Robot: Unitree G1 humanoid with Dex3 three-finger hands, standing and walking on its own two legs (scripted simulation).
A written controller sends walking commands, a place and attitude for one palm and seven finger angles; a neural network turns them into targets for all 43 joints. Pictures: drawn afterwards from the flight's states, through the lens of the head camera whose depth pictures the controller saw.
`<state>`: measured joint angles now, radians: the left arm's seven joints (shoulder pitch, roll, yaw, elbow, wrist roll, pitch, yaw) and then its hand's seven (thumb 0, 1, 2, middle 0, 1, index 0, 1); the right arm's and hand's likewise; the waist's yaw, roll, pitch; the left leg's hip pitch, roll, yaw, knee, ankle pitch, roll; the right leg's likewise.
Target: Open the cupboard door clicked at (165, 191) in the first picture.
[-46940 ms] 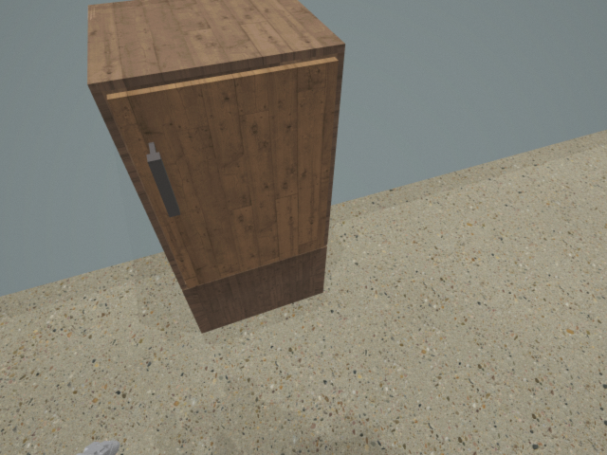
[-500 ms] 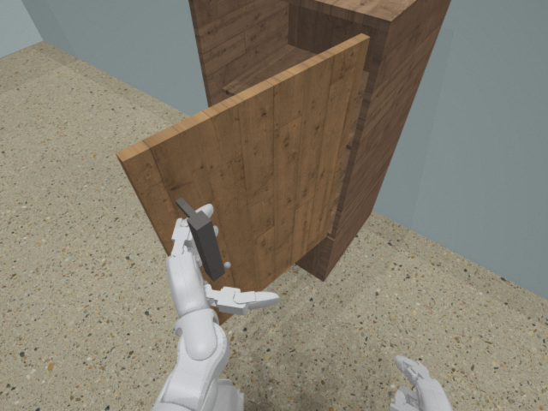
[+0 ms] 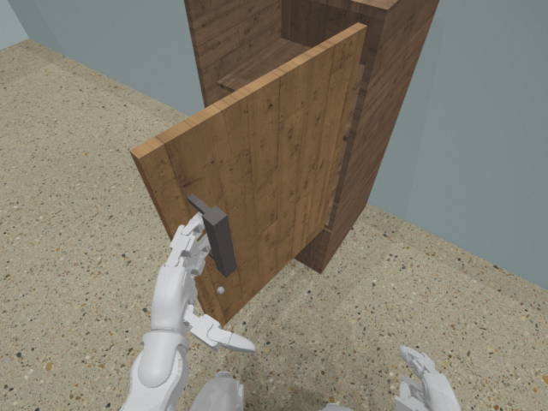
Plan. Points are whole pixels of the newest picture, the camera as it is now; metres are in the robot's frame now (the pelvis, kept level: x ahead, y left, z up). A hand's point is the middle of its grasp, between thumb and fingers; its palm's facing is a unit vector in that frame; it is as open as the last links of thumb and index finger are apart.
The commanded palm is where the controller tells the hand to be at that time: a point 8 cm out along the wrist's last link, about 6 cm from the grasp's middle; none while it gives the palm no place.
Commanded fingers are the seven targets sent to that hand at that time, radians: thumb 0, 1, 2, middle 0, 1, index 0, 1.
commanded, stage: slide the hand sideways off the handle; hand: left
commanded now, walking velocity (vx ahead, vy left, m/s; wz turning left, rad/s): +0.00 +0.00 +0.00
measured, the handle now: (212, 236) +0.35 +0.11 +0.06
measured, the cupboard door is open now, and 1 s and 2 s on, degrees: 81 81 81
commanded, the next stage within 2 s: draw the hand back to the body in 0.70 s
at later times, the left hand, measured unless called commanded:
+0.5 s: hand (180, 324) +0.23 +0.13 +0.05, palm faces +0.05 -1.00 -0.02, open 16.3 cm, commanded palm +0.20 +0.19 +0.06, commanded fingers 0.00 -0.50 0.30 -0.15 -0.30 -0.15 -0.30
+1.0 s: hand (148, 324) +0.22 +0.16 +0.08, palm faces +0.05 -1.00 -0.05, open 16.3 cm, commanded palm +0.19 +0.22 +0.09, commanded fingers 0.00 -0.50 0.30 -0.15 -0.30 -0.15 -0.30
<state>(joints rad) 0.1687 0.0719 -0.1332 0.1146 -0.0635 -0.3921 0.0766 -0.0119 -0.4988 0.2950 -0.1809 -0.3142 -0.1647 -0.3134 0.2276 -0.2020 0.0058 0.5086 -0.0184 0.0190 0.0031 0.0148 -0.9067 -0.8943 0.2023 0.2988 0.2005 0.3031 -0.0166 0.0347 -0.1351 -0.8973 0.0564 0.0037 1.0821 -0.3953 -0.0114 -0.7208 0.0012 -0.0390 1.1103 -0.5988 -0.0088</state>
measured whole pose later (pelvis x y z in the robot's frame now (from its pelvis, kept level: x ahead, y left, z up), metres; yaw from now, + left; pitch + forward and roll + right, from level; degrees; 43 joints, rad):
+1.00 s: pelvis +0.01 -0.01 +0.00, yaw +1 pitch +12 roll -2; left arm 0.49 0.21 0.08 -0.21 -0.24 -0.33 -0.14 -0.01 -0.50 0.30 -0.15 -0.30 -0.15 -0.30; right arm 0.24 -0.21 0.01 0.48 0.02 -0.05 -0.08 0.02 -0.91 -0.89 0.20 0.30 0.20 0.30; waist 0.00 0.06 -0.15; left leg -0.90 0.06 -0.04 1.11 -0.42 -0.03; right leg -0.69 0.02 -0.08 1.11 -0.62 -0.02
